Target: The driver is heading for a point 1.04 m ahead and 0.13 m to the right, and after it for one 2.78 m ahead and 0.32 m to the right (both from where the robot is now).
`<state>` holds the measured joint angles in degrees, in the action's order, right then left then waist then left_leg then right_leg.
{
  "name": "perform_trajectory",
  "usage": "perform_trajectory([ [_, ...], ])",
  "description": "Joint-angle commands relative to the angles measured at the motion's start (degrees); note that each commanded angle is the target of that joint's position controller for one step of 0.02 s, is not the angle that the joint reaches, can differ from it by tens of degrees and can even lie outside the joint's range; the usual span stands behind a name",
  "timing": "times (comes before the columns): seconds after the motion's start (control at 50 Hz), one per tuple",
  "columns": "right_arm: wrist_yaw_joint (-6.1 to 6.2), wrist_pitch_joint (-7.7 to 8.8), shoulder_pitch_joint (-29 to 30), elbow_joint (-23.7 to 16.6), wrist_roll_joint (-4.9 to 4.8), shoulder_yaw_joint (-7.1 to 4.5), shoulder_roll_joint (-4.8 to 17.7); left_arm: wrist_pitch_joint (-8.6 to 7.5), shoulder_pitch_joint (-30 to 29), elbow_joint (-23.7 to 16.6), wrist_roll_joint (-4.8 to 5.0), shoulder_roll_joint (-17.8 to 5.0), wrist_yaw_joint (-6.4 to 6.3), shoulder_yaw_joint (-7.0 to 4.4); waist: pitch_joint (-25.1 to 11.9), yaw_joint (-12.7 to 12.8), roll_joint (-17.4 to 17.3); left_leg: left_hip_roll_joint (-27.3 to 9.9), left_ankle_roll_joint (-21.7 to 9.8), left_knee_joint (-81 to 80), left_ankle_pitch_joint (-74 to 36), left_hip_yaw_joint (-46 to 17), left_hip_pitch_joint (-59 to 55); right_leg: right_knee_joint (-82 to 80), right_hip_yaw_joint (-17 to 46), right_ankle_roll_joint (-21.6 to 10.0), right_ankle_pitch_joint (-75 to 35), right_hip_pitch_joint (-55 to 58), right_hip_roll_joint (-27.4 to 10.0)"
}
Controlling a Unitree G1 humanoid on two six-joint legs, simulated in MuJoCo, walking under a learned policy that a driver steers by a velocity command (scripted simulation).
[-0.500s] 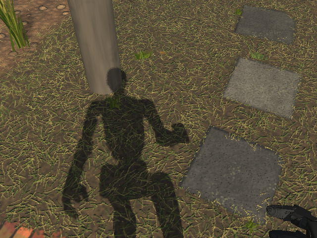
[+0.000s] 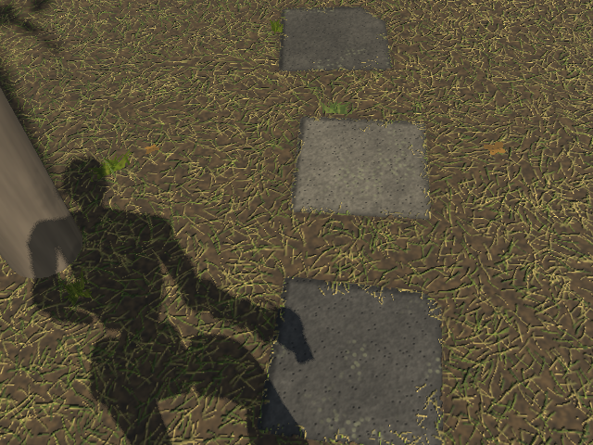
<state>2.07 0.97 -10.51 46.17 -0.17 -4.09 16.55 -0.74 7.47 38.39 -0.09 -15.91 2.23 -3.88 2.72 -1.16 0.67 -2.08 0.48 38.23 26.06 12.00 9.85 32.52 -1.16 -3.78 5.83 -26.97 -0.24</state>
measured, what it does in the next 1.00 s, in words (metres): walks ahead, turning right: left foot, then right foot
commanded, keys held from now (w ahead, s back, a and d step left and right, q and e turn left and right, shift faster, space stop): e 0.04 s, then w+e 0.38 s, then w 0.44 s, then w+q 0.14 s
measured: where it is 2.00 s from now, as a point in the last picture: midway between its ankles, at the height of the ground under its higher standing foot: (374, 267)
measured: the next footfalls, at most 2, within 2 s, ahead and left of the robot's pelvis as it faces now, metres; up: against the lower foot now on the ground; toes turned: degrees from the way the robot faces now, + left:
left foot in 0.38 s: +0.18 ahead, +0.14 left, +0.00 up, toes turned -18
right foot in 0.82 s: +0.34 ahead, -0.22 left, +0.00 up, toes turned -23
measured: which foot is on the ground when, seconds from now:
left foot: up 0.00-0.36, down 0.38-0.84, up 0.86-1.00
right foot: down 0.00-0.38, up 0.40-0.80, down 0.82-1.00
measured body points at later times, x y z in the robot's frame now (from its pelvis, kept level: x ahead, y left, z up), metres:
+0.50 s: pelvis +0.12 +0.03 +0.02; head +0.13 +0.05 +0.47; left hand +0.35 +0.25 -0.08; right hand +0.12 -0.27 -0.08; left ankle +0.14 +0.15 -0.72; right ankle +0.10 -0.11 -0.66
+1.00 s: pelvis +0.32 -0.11 +0.02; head +0.34 -0.12 +0.47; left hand +0.54 +0.09 -0.08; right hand +0.28 -0.39 -0.11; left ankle +0.34 +0.06 -0.63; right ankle +0.30 -0.20 -0.72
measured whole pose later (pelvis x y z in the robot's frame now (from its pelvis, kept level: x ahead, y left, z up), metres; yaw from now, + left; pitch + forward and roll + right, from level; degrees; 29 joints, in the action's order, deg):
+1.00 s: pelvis +0.32 -0.11 +0.02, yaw -20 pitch +1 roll -1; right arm -0.4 4.0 -17.3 48.4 -1.7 -3.0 17.7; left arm -4.0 13.5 39.4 -0.3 -14.5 1.5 -2.9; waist 1.5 -1.0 -2.1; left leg -5.6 -0.5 66.3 17.6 -2.1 29.2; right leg 23.0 -4.1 -2.9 10.6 -14.0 2.0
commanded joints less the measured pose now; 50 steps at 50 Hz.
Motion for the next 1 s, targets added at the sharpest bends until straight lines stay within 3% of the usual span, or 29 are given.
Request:
perform_trajectory([
  [0.02,-1.23,1.25,-4.4,-5.1,1.79,-0.01,4.7,-0.38,12.1,-3.5,-1.08,-15.3,-1.60,-4.15,-25.6,3.7,13.0,6.3,3.1,39.6,15.4,-15.2,25.2,-6.8,37.0,-21.9,-43.4,38.3,-22.0],
  [0.04,-1.67,1.13,-0.9,-5.5,-0.25,-0.68,7.2,-0.49,8.8,-4.7,-0.55,-12.7,-1.30,-3.65,-22.1,4.6,6.8,3.7,2.3,40.6,11.3,-18.1,27.9,-8.7,31.9,-19.6,-34.4,34.7,-19.4],
  [0.06,-1.58,0.96,0.9,-5.9,-0.41,-0.74,7.1,-0.47,6.7,-4.4,0.91,-10.4,-1.49,-3.20,-17.4,3.4,2.7,1.5,1.7,36.7,6.2,-17.9,29.6,-10.3,27.5,-15.8,-18.9,30.0,-15.9],
  [0.08,-1.22,0.69,2.2,-5.7,0.18,-0.91,7.0,-0.12,5.3,-4.3,1.86,-8.8,-1.77,-2.71,-13.6,2.5,0.1,-0.3,1.4,30.9,2.6,-17.5,29.4,-13.1,26.0,-13.1,-3.3,24.4,-13.6],
  [0.12,-1.23,0.25,3.6,-6.4,0.39,-1.05,6.9,0.41,2.3,-5.4,0.95,-8.7,-2.46,-2.54,-9.2,0.7,4.2,0.0,1.0,21.5,-2.2,-15.9,23.6,-18.4,25.0,-11.0,15.2,14.5,-9.6],
  [0.16,-1.36,0.80,3.4,-6.3,0.30,-0.72,5.5,0.24,2.3,-6.2,0.19,-9.5,-3.25,-2.92,-8.6,0.8,6.4,1.3,1.5,14.0,-3.5,-15.1,20.3,-19.9,24.5,-11.0,17.8,11.7,-8.3],
  [0.22,-1.69,1.84,4.4,-6.3,0.32,-0.25,4.5,0.04,3.4,-6.3,0.74,-10.9,-3.88,-3.50,-9.1,1.6,6.9,2.4,2.0,5.5,-6.2,-15.0,15.8,-19.2,24.1,-10.3,19.7,9.7,-7.4],
  [0.3,-2.36,3.12,4.9,-6.7,-0.53,-0.55,5.2,0.66,4.9,-6.4,1.04,-11.0,-3.64,-3.48,-7.8,1.9,8.0,3.8,1.2,-2.0,-8.0,-14.5,11.0,-17.9,27.2,-9.1,25.4,7.3,-6.9],
  [0.36,-2.43,4.14,-0.9,-4.9,-0.74,-1.23,5.4,1.20,3.5,-6.9,1.16,-8.8,-3.52,-2.65,-6.5,-2.2,6.5,2.8,-1.0,-12.5,-12.5,-14.0,-1.8,-12.8,26.5,-5.6,29.8,-0.2,-3.4],
  [0.38,-1.92,4.26,-7.0,-3.6,-0.35,-2.09,8.0,1.08,2.3,-7.5,1.11,-5.9,-3.53,-1.78,-7.2,-4.6,2.5,-4.4,-3.3,-16.4,-7.6,-20.7,-10.3,-3.3,22.6,-2.4,31.2,-8.1,-0.2],
  [0.4,-1.57,3.92,-10.9,-2.9,1.11,-2.89,12.6,0.66,2.6,-8.9,1.58,-1.3,-3.45,-0.55,-7.8,-4.3,-9.9,-16.7,-8.1,-23.7,8.3,-38.1,-15.5,14.4,10.8,0.9,28.2,-18.1,7.0],
  [0.42,-2.08,4.19,-8.6,-3.3,2.31,-3.53,14.5,-0.35,1.3,-11.2,1.63,-4.9,-3.14,-1.13,-2.4,-2.4,-14.7,-22.6,-12.9,-28.1,18.9,-51.3,-10.5,23.5,10.7,1.1,24.8,-26.2,3.0],
  [0.44,-1.81,4.42,-5.4,-4.4,1.30,-2.58,10.6,-0.70,2.4,-9.9,1.36,-7.7,-2.93,-1.89,0.4,-1.4,-11.7,-20.5,-12.9,-28.1,19.0,-47.8,-9.0,27.8,11.6,1.6,20.2,-27.6,1.0],
  [0.46,-1.61,4.47,-4.2,-4.5,0.54,-1.80,7.9,-0.79,4.3,-8.0,1.02,-8.0,-2.71,-2.21,0.9,-0.5,-9.8,-17.2,-11.0,-27.8,13.5,-41.9,-8.8,29.4,11.4,2.3,16.2,-26.9,0.8],
  [0.5,-1.55,4.43,-4.6,-3.9,0.53,-1.17,6.7,-1.34,4.6,-6.9,0.70,-6.4,-2.26,-1.95,1.2,-0.4,-8.1,-13.8,-9.4,-28.6,3.1,-33.5,-7.2,30.0,10.5,3.1,10.0,-24.5,-0.3],
  [0.54,-1.62,4.82,-6.7,-3.0,0.93,-1.00,6.5,-1.92,2.7,-7.1,0.87,-4.7,-1.96,-1.43,1.1,-1.2,-7.0,-11.9,-9.7,-29.6,-6.1,-27.1,-5.8,29.0,8.8,3.8,4.5,-22.2,-0.4],
  [0.66,-1.71,3.97,-11.2,0.0,-0.46,-0.92,8.3,-2.84,-7.0,-9.9,1.00,-1.2,-0.62,0.49,1.8,-4.6,-7.8,-10.3,-9.9,-29.8,-20.0,-17.4,-5.0,9.7,1.4,5.2,-3.9,-13.4,-2.7],
  [0.72,-2.08,3.35,-13.7,1.5,-1.16,-1.12,9.9,-3.19,-9.8,-10.6,1.64,-1.8,0.32,0.53,2.8,-5.5,-8.1,-12.0,-10.0,-28.9,-21.9,-17.0,-6.2,2.9,-0.6,3.9,-1.3,-8.4,-1.6],
  [0.76,-2.16,2.81,-14.4,2.4,-1.67,-1.35,10.7,-3.39,-9.6,-10.9,1.79,-3.0,0.63,0.17,3.0,-4.1,-9.1,-13.7,-9.5,-27.0,-27.5,-17.4,-8.5,-0.7,-0.9,1.9,1.6,-5.2,-0.8],
  [0.78,-2.07,2.56,-13.9,2.7,-1.76,-1.50,11.4,-3.47,-7.2,-10.4,1.71,-4.2,0.57,-0.39,1.5,-2.0,-9.6,-13.9,-8.9,-23.9,-36.8,-16.8,-9.4,-2.5,-1.5,0.6,2.3,-0.6,0.4],
  [0.82,-1.74,2.51,-13.4,2.7,-1.76,-1.04,10.5,-3.20,7.6,-5.9,1.12,-8.5,-0.33,-2.80,-8.7,6.2,-7.2,-9.7,-6.0,-5.9,-51.9,-11.2,-4.5,-5.1,-2.0,-3.0,-0.5,22.4,1.6],
  [0.84,-1.72,3.06,-12.8,0.6,0.31,0.47,6.7,-2.52,19.0,-3.9,0.33,-12.9,-1.43,-3.94,-18.7,10.3,1.7,-6.8,-3.6,13.9,-32.4,-9.2,9.7,-2.1,12.8,-6.9,-2.7,41.8,-11.6],
  [0.86,-2.18,4.41,-17.9,-0.7,0.07,2.29,1.0,-2.49,19.4,-3.2,0.21,-16.0,-1.15,-3.88,-26.0,6.1,17.3,2.7,-1.1,30.6,6.3,-13.2,27.9,-10.9,39.7,-15.2,10.4,53.1,-23.0],
  [0.88,-2.43,5.19,-13.3,-0.1,-1.75,0.51,7.4,-2.69,18.4,-3.2,0.15,-10.3,-1.06,-2.56,-21.3,8.3,9.9,-0.2,-1.7,36.5,5.9,-18.6,33.6,-14.1,38.8,-13.2,15.2,48.4,-21.8],
  [0.9,-2.61,5.45,-8.5,-1.8,-2.76,-0.04,8.9,-2.96,14.8,-2.9,0.37,-8.5,-1.10,-1.73,-12.8,7.3,8.0,-2.4,-2.3,36.4,0.5,-17.3,36.1,-15.0,29.5,-11.0,11.3,40.9,-19.8],
  [0.92,-2.38,5.29,-6.8,-1.6,-2.26,0.11,7.8,-3.19,11.2,-2.9,0.34,-7.0,-1.01,-1.19,-8.9,5.4,4.0,-4.6,-2.1,33.8,-4.5,-16.4,33.9,-16.6,23.2,-9.8,6.2,33.3,-17.2],
  [0.94,-2.33,4.81,-6.5,-1.5,-1.40,-0.06,7.1,-3.48,8.4,-2.7,0.05,-5.4,-0.81,-0.81,-5.7,3.6,3.9,-5.8,-1.7,30.9,-7.8,-16.4,31.9,-18.7,18.4,-9.2,2.8,27.5,-14.9],
  [0.96,-2.44,4.04,-8.2,-1.0,-1.42,-0.05,6.1,-3.95,6.7,-2.4,-0.40,-4.6,-0.81,-0.70,-4.9,1.7,5.5,-6.7,-1.3,29.9,-10.2,-17.1,28.3,-20.8,15.0,-8.7,1.0,23.4,-13.8],
  [1.0,-2.33,2.56,-9.3,-0.5,-1.64,0.24,3.7,-5.16,5.5,-1.1,-0.35,-4.3,-0.84,-0.92,-3.2,0.0,4.9,-6.5,-0.4,28.5,-12.3,-17.3,26.6,-23.8,10.3,-8.9,-3.5,19.2,-13.6],
])
Velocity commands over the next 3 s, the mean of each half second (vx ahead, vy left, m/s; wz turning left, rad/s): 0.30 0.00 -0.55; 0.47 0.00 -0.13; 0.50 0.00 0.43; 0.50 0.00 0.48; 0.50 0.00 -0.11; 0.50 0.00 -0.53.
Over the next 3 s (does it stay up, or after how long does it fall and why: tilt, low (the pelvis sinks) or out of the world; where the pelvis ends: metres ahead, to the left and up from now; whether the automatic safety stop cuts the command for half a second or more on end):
stays up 1.41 -0.14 0.02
